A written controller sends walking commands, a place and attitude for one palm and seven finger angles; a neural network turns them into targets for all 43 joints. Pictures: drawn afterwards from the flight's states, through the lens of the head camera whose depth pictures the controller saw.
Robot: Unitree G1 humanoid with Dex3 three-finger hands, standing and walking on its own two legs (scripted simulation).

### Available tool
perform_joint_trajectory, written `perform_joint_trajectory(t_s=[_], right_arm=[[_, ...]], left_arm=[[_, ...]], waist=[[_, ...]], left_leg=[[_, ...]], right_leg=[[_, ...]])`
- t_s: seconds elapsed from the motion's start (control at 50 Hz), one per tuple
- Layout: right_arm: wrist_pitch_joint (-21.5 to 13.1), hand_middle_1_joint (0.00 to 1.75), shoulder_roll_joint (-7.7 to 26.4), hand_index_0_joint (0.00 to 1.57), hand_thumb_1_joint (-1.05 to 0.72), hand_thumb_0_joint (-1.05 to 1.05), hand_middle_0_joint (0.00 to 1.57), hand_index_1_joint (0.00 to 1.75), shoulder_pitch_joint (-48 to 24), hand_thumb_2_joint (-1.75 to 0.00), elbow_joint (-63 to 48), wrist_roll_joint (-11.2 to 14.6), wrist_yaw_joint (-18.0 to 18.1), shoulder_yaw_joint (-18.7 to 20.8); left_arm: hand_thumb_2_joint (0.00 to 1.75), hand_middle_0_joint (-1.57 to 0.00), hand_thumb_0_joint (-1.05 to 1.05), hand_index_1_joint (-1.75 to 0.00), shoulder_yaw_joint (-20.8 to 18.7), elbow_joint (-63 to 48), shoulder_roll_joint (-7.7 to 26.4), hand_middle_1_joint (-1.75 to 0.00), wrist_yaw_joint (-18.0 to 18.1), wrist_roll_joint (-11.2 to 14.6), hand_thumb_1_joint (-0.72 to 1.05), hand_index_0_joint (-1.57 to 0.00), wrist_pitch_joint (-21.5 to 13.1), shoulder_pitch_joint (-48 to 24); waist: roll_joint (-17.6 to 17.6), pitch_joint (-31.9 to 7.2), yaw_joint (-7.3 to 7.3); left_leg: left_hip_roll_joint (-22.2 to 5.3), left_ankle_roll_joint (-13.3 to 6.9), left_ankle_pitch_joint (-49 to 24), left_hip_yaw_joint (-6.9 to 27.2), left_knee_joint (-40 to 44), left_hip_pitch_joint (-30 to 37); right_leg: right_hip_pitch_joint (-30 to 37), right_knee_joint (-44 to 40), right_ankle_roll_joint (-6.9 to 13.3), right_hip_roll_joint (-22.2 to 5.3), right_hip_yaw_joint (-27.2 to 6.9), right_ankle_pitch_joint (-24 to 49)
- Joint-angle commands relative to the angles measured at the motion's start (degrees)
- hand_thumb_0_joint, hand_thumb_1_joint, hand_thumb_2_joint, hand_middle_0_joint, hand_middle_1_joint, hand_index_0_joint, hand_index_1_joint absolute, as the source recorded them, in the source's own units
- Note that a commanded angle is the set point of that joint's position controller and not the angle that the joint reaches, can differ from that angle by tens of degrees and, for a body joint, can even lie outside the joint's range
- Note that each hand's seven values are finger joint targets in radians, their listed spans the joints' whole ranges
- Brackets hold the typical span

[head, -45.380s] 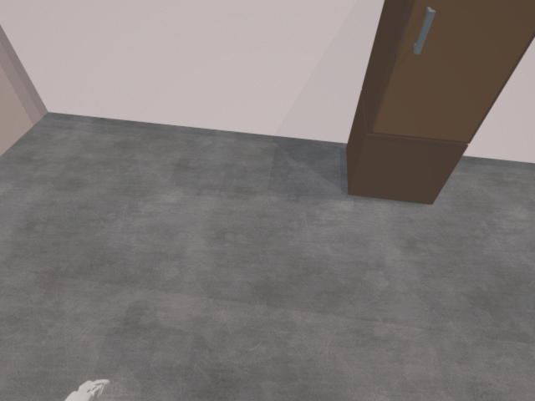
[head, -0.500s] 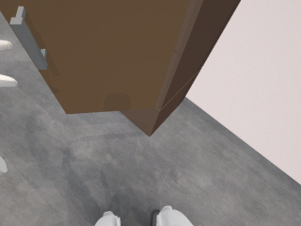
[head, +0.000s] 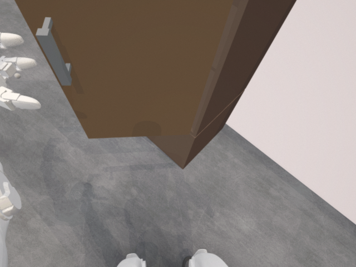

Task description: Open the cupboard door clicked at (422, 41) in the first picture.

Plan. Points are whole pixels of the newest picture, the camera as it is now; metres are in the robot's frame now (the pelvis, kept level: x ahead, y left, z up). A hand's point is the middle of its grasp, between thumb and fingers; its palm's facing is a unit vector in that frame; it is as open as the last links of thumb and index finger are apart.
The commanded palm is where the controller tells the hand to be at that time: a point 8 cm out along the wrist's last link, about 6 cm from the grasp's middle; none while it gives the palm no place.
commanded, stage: slide the fingers in behind the handle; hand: left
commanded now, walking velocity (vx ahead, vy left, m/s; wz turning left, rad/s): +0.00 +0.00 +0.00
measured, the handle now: (57, 53) +0.54 +0.23 +0.12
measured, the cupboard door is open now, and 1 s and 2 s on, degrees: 49 48 48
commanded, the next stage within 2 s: close the thumb around the handle in 1.66 s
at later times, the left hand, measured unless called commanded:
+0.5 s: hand (37, 72) +0.49 +0.26 +0.11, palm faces +0.02 -1.00 +0.00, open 14.0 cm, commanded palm +0.46 +0.30 +0.11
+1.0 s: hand (50, 74) +0.48 +0.24 +0.12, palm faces +0.04 -1.00 +0.01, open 13.9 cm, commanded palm +0.46 +0.28 +0.11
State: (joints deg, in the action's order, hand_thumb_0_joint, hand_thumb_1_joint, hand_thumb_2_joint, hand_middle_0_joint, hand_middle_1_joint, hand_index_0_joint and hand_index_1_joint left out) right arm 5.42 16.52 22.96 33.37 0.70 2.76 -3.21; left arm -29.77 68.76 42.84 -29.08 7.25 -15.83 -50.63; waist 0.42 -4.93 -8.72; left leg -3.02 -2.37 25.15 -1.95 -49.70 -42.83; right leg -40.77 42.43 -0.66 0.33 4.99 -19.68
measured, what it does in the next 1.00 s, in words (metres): stands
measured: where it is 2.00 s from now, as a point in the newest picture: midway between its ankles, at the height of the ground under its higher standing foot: outside the picture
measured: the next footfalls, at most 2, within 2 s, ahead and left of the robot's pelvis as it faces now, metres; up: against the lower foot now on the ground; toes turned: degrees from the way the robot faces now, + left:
none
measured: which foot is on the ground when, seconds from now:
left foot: down 0.00-1.00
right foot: down 0.00-1.00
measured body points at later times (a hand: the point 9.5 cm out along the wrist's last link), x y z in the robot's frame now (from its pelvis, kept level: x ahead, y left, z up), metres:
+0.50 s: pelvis -0.01 -0.01 +0.00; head +0.11 +0.02 +0.43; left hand +0.48 +0.32 +0.12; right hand -0.02 -0.28 -0.10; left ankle -0.02 +0.08 -0.70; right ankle +0.00 -0.14 -0.70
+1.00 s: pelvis +0.00 -0.01 +0.00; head +0.10 +0.01 +0.44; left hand +0.47 +0.29 +0.12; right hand +0.02 -0.28 -0.10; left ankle -0.02 +0.08 -0.70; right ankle +0.00 -0.14 -0.70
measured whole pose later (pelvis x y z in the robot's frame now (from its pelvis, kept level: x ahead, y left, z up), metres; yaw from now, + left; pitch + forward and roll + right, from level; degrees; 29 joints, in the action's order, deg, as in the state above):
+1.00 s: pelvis +0.00 -0.01 +0.00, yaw +0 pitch +17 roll -3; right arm 4.5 15.9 23.0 33.9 0.9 2.2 -2.5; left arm -26.4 64.9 34.7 -21.9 8.2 -17.3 -48.1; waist 0.9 -5.1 -8.0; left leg -3.3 -1.5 24.6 -2.6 -47.6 -39.7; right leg -38.8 42.1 0.1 0.8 4.2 -19.8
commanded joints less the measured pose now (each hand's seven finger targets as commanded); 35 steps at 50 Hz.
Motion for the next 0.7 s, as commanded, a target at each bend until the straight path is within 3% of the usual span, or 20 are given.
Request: perform_joint_trajectory(t_s=[0.0,0.04,0.08,0.14,0.2,0.22,0.24,0.26,0.3,0.32,0.34,0.42,0.52,0.58,0.6,0.62,0.66,0.68], right_arm=[[-0.82,0.30,11.63,0.20,-0.90,0.00,0.20,0.30,9.60,-0.90,-2.13,0.18,1.21,4.08],[-1.04,0.30,11.85,0.20,-0.90,0.00,0.20,0.30,9.62,-0.90,-2.07,0.31,1.43,4.06],[-1.20,0.30,11.51,0.20,-0.90,0.00,0.20,0.30,9.40,-0.90,-2.47,0.38,1.33,3.94],[-1.09,0.30,11.49,0.20,-0.90,0.00,0.20,0.30,9.98,-0.90,-2.07,0.21,1.29,4.10],[-1.10,0.30,11.52,0.20,-0.90,0.00,0.20,0.30,10.04,-0.90,-1.93,0.29,1.28,3.98],[-1.07,0.30,11.84,0.20,-0.90,0.00,0.20,0.30,10.00,-0.90,-1.98,0.43,1.43,3.97],[-1.07,0.30,11.79,0.20,-0.90,0.00,0.20,0.30,10.01,-0.90,-2.07,0.51,1.52,3.95],[-1.22,0.30,11.64,0.20,-0.90,0.00,0.20,0.30,10.00,-0.90,-2.14,0.46,1.50,4.03],[-1.43,0.30,11.51,0.20,-0.90,0.00,0.20,0.30,10.50,-0.90,-2.35,0.17,1.30,4.18],[-1.26,0.30,11.62,0.20,-0.90,0.00,0.20,0.30,10.78,-0.90,-2.20,0.11,1.30,4.15],[-1.20,0.30,11.33,0.20,-0.90,0.00,0.20,0.30,10.50,-0.90,-2.27,0.16,1.19,4.04],[-1.33,0.30,11.22,0.20,-0.90,0.00,0.20,0.30,10.56,-0.90,-1.90,0.06,0.99,4.23],[-1.36,0.30,10.74,0.20,-0.90,0.00,0.20,0.30,10.73,-0.90,-2.04,-0.06,0.48,4.68],[-1.34,0.30,10.42,0.20,-0.90,0.00,0.20,0.30,10.11,-0.90,-1.64,0.10,0.21,4.73],[-1.40,0.30,10.55,0.20,-0.90,0.00,0.20,0.30,10.49,-0.90,-1.56,0.05,0.35,4.72],[-1.34,0.30,10.68,0.20,-0.90,0.00,0.20,0.30,10.30,-0.90,-1.77,0.08,0.30,4.94],[-1.39,0.30,10.43,0.20,-0.90,0.00,0.20,0.30,10.08,-0.90,-1.93,0.08,0.24,4.88],[-1.41,0.30,10.32,0.20,-0.90,0.00,0.20,0.30,10.19,-0.90,-1.94,0.05,0.13,4.90]], left_arm=[[0.30,-0.30,0.00,-1.20,-2.56,-10.74,20.07,-1.20,0.63,1.53,-0.50,-0.30,-3.95,-25.17],[0.30,-0.30,0.00,-1.20,-3.49,-9.45,22.35,-1.20,0.50,0.93,-0.50,-0.30,-3.80,-26.22],[0.30,-0.30,0.00,-1.20,-1.61,-10.61,20.07,-1.20,0.16,0.92,-0.50,-0.30,-4.00,-25.50],[0.30,-0.30,0.00,-1.20,-1.25,-11.78,19.41,-1.20,-0.36,1.11,-0.50,-0.30,-4.44,-24.84],[0.30,-0.30,0.00,-1.20,-0.03,-8.66,16.67,-1.20,-0.68,2.40,-0.50,-0.30,-3.32,-24.28],[0.30,-0.30,0.00,-1.20,-1.32,-8.16,18.87,-1.20,-0.60,2.24,-0.50,-0.30,-2.82,-24.71],[0.30,-0.30,0.00,-1.20,-0.75,-7.85,18.40,-1.20,-0.42,2.07,-0.50,-0.30,-2.37,-25.01],[0.30,-0.30,0.00,-1.20,-0.11,-9.58,17.80,-1.20,-0.15,1.79,-0.50,-0.30,-2.44,-26.01],[0.30,-0.30,0.00,-1.20,-0.50,-11.57,17.55,-1.20,0.61,1.62,-0.50,-0.30,-3.08,-25.05],[0.30,-0.30,0.00,-1.20,-2.43,-12.01,20.39,-1.20,1.26,1.10,-0.50,-0.30,-3.49,-25.02],[0.30,-0.30,0.00,-1.20,-1.02,-11.65,18.67,-1.20,1.70,0.94,-0.50,-0.30,-3.64,-25.50],[0.30,-0.30,0.00,-1.20,-0.74,-12.61,17.10,-1.20,2.92,1.30,-0.50,-0.30,-4.58,-26.46],[0.30,-0.30,0.00,-1.20,-0.18,-16.21,14.57,-1.20,3.86,1.42,-0.50,-0.30,-4.67,-23.40],[0.30,-0.30,0.00,-1.20,3.00,-14.13,9.69,-1.20,4.68,1.74,-0.50,-0.30,-3.58,-23.38],[0.30,-0.30,0.00,-1.20,2.17,-15.01,10.19,-1.20,5.02,2.32,-0.50,-0.30,-3.79,-24.27],[0.30,-0.30,0.00,-1.20,0.90,-15.28,11.51,-1.20,5.40,2.14,-0.50,-0.30,-3.69,-23.75],[0.30,-0.30,0.00,-1.20,0.97,-15.71,10.89,-1.20,6.14,2.06,-0.50,-0.30,-3.68,-23.12],[0.30,-0.30,0.00,-1.20,0.00,-15.09,11.59,-1.20,6.61,1.95,-0.50,-0.30,-3.67,-21.68]], waist=[[9.37,-22.03,-0.78],[9.03,-22.19,-0.90],[10.89,-23.57,-0.68],[13.04,-25.40,-0.16],[8.60,-21.93,-1.03],[8.79,-21.46,-0.87],[7.83,-20.91,-1.14],[9.04,-21.61,-1.01],[11.00,-23.71,-0.49],[10.79,-24.85,0.20],[10.23,-23.89,-0.53],[10.98,-24.09,-0.69],[13.47,-28.05,0.65],[9.92,-22.50,-0.84],[8.41,-22.39,-0.70],[8.87,-24.01,0.00],[9.14,-24.34,0.18],[7.97,-24.23,0.60]], left_leg=[[0.72,0.91,-28.86,5.23,4.94,19.94],[0.97,0.67,-26.47,5.00,4.95,18.11],[1.11,0.64,-26.14,4.56,5.10,18.96],[0.72,1.29,-30.64,5.28,4.56,22.29],[0.84,0.53,-26.31,4.74,4.94,18.70],[0.89,0.46,-24.63,4.60,5.26,17.33],[1.02,0.30,-23.51,4.60,5.53,16.32],[1.14,0.27,-23.22,4.48,5.66,16.54],[1.04,0.45,-26.63,4.56,5.26,19.34],[0.88,0.76,-27.52,4.95,5.22,19.44],[0.96,0.58,-26.43,4.67,5.22,18.86],[0.75,0.74,-26.68,4.87,5.31,20.03],[0.33,1.38,-34.16,5.17,4.91,24.70],[0.32,0.95,-29.95,4.73,5.47,22.19],[0.35,0.90,-31.06,5.28,5.73,21.90],[0.48,0.88,-30.67,4.85,5.84,21.96],[0.65,0.84,-31.25,4.49,5.88,21.83],[0.75,0.73,-31.52,4.24,5.83,21.00]], right_leg=[[5.83,-1.83,1.84,2.64,-1.87,16.98],[6.94,-1.94,1.59,2.47,-2.26,16.72],[7.16,-2.05,1.58,2.38,-2.44,16.73],[5.56,-1.68,1.78,2.59,-2.03,17.27],[5.97,-2.36,1.75,2.70,-2.05,16.20],[6.31,-2.48,1.55,2.53,-2.29,15.73],[6.69,-2.57,1.48,2.44,-2.30,15.40],[6.90,-2.60,1.48,2.30,-2.40,15.32],[6.44,-2.19,1.83,2.46,-2.26,16.71],[7.00,-1.87,1.74,2.49,-2.25,16.82],[6.76,-2.14,1.59,2.54,-2.38,16.45],[6.31,-2.11,1.66,2.67,-2.32,16.31],[6.64,-1.70,1.71,2.67,-2.03,19.08],[5.46,-2.67,1.43,2.79,-1.81,17.60],[6.48,-2.37,1.69,2.86,-1.46,18.26],[7.75,-2.40,1.53,2.77,-1.91,18.87],[8.54,-2.31,1.55,2.57,-2.05,20.03],[9.75,-2.30,1.52,2.55,-2.21,21.05]])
